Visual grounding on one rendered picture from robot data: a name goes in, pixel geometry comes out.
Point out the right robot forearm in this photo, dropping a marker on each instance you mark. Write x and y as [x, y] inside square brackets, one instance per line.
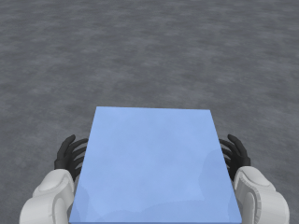
[262, 204]

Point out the robot left hand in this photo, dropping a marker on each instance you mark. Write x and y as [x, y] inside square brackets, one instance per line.
[66, 158]

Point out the left robot forearm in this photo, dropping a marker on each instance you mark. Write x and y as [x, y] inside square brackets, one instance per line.
[50, 200]

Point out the robot right hand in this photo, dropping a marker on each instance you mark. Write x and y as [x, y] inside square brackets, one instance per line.
[238, 155]

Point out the carton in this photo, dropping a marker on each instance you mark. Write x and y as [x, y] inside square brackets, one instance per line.
[154, 166]

